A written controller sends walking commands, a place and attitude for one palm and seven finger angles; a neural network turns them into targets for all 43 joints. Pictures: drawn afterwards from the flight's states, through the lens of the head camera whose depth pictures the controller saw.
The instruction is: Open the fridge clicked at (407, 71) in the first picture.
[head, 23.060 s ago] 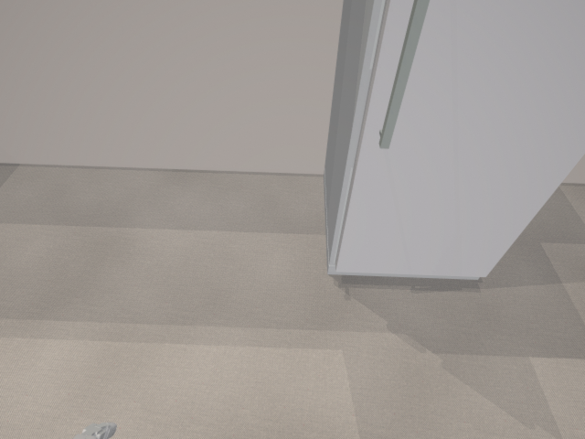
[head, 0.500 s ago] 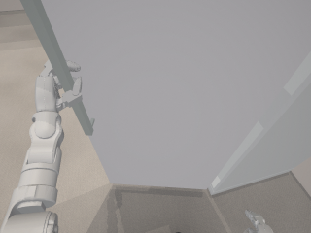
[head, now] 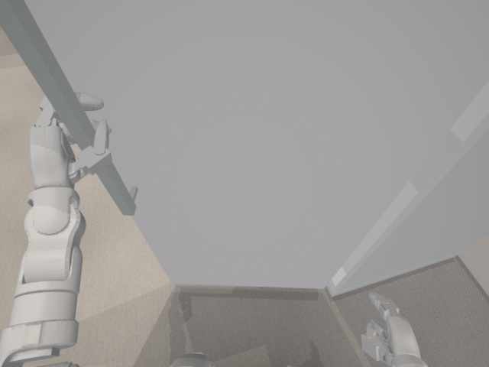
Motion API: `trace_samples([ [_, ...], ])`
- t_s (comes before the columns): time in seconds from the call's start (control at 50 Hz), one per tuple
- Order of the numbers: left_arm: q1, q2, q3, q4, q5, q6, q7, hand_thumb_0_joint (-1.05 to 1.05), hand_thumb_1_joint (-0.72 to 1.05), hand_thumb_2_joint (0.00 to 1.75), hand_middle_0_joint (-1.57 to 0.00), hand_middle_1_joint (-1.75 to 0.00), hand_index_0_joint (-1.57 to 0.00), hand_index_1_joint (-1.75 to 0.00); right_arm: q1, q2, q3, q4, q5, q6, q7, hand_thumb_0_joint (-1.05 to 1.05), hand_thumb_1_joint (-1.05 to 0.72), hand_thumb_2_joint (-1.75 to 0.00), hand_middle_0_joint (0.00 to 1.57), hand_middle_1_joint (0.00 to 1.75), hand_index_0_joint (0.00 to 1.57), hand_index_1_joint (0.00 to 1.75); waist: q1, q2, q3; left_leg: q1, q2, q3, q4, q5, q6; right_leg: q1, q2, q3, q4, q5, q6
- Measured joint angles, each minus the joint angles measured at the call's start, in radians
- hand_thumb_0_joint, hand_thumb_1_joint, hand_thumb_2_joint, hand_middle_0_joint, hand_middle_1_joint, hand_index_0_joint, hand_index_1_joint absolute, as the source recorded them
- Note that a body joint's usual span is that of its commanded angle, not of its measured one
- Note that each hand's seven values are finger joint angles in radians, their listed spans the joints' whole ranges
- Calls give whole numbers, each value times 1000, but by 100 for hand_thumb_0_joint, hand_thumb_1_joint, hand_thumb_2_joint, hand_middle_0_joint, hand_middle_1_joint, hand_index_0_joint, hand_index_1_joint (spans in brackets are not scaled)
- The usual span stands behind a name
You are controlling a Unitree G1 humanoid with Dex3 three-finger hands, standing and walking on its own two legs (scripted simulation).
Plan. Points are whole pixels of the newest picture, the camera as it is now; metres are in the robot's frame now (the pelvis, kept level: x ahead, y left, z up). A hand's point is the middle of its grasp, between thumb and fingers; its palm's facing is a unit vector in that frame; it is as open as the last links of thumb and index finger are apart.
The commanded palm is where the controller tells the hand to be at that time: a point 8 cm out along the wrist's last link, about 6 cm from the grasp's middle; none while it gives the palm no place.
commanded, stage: loosen the grip on the handle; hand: left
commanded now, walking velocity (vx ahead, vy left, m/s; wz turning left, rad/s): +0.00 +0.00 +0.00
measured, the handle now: (76, 101) +0.41 +0.24 +0.21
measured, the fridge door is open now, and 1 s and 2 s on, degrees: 72 70 70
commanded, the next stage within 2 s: slip the hand off the handle in 0.62 s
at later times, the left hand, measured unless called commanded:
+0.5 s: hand (97, 152) +0.38 +0.23 +0.14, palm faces +0.32 -0.92 -0.20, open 13.3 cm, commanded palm +0.34 +0.28 +0.14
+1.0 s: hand (68, 158) +0.37 +0.26 +0.15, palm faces +0.40 -0.89 -0.21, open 14.6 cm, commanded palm +0.33 +0.31 +0.14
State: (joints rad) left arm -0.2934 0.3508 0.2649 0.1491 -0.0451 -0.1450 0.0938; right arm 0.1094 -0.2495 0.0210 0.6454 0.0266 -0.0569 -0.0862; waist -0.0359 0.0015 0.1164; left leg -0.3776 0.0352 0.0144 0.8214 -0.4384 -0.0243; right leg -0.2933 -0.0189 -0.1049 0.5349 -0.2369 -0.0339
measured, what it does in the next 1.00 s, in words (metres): steps on the spot: left foot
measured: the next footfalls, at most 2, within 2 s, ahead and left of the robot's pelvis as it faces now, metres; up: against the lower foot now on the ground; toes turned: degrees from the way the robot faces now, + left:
left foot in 0.06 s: +0.07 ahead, +0.13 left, +0.00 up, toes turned +2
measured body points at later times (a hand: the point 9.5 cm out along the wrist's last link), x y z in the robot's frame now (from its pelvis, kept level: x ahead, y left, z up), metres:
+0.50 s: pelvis +0.01 +0.02 -0.01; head +0.03 +0.02 +0.44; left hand +0.36 +0.28 +0.15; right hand +0.12 -0.23 -0.12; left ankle +0.03 +0.13 -0.73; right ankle +0.03 -0.10 -0.73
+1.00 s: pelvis +0.03 +0.00 -0.01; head +0.04 -0.01 +0.44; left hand +0.34 +0.31 +0.16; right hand +0.17 -0.26 -0.11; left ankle +0.03 +0.13 -0.73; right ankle +0.03 -0.10 -0.73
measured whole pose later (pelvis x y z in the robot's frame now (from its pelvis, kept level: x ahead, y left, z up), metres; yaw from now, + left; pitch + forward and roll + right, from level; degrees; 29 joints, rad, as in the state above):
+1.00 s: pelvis +0.03 +0.00 -0.01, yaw -1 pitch +3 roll +0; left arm -0.20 0.36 0.37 0.27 -0.07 -0.22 0.03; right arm 0.21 -0.25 -0.01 0.70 0.00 -0.07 -0.06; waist 0.02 0.02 -0.03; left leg -0.37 0.06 0.04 0.64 -0.32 -0.02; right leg -0.37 -0.01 -0.08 0.64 -0.33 -0.03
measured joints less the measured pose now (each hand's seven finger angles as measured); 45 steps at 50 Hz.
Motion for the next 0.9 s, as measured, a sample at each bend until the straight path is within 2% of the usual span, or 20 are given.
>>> trace_samples([
  [0.04, 2, -16, -17, 2, 2, -4, 0, -2, 66, 79, -46, -141, -36, -140, -7, -7, 2, -8, -7, -4, -7, 1, -91, -89, 20, 30, 20, 30, 5, -2, -18, 28, 4, 5, -115, 86, 0, -1, -2, -1, 6, -4, 8],
  [0.06, -21, -13, -26, 21, 24, -11, -18, -2, 65, 78, -47, -142, -37, -140, -3, -12, 0, -18, -1, -13, -9, 1, -91, -89, 20, 30, 20, 30, 12, 2, -17, 60, 10, 4, -208, 132, 0, 1, 0, -5, 18, -12, 14],
  [0.08, -69, -5, -46, 74, 53, -22, -46, -3, 62, 78, -49, -143, -38, -140, 9, -10, -18, -15, -18, -37, -2, 1, -91, -89, 20, 30, 20, 30, 29, 3, -27, 64, 10, 2, -248, 196, 7, -9, -1, -11, 36, -21, 17],
  [0.1, -112, -4, -67, 127, 67, -21, -60, -3, 59, 77, -50, -143, -39, -140, 18, 1, -32, -1, -25, -54, 9, 1, -91, -89, 20, 30, 20, 30, 45, -9, -44, 54, 3, 4, -244, 209, 12, -18, -8, -9, 44, -25, 19],
  [0.14, -155, -15, -70, 197, 46, 10, -77, -3, 55, 75, -52, -144, -41, -140, 37, 19, -28, 17, -27, -67, 38, 1, -91, -89, 20, 30, 20, 30, 61, -32, -94, 42, -3, 16, -242, 196, 18, -30, -13, 5, 36, -15, 25],
  [0.2, -153, -27, -45, 237, 30, 27, -48, -2, 45, 70, -51, -143, -43, -140, 61, 29, -7, 2, -27, -73, 65, 1, -91, -89, 20, 30, 20, 30, 50, -33, -132, 39, -3, 31, -234, 178, 22, -38, -13, 20, 38, -15, 24],
  [0.3, -98, -38, -32, 196, 52, 5, 27, -1, 15, 55, -48, -142, -38, -136, 100, 29, 9, -13, -33, -58, 83, 1, -90, -89, 21, 30, 20, 30, 30, -14, -143, 13, -5, 47, -198, 158, 31, -73, -18, 39, 81, -34, 30],
  [0.4, -33, -44, -34, 140, 54, 4, 30, 0, -21, 37, -44, -138, -36, -133, 144, 24, 5, 21, -36, -25, 74, 1, -90, -89, 21, 30, 20, 30, 30, -2, -144, -2, -2, 52, -180, 142, 32, -91, -15, 45, 97, -46, 33],
  [0.5, 6, -47, -21, 120, 45, -7, 37, -1, -42, 27, -39, -132, -34, -128, 167, 16, -11, 64, -40, -8, 55, 1, -90, -89, 21, 30, 20, 30, 27, 8, -138, -4, 4, 49, -175, 131, 29, -89, -9, 42, 97, -55, 30],
  [0.6, 28, -41, -9, 110, 37, -31, 33, -1, -50, 22, -37, -128, -30, -123, 170, 5, -32, 85, -41, -7, 44, 1, -90, -89, 21, 30, 20, 30, 28, 14, -134, -3, 10, 45, -177, 125, 23, -87, -3, 38, 93, -61, 25],
  [0.76, 73, -55, -6, 78, 15, -55, 26, -2, -54, 20, -29, -119, -27, -117, 142, -5, -44, 85, -34, -15, 37, 1, -90, -89, 20, 30, 20, 30, 34, 23, -145, 11, 12, 40, -188, 119, 14, -77, 0, 33, 93, -75, 19],
  [0.9, 86, -18, 57, 108, -2, -55, -13, -2, -55, 20, -28, -117, -26, -116, 99, 2, -37, 63, -31, -10, 27, 1, -90, -89, 20, 30, 20, 30, 40, 20, -148, 19, 20, 39, -193, 119, 4, -74, 8, 33, 97, -82, 10],
])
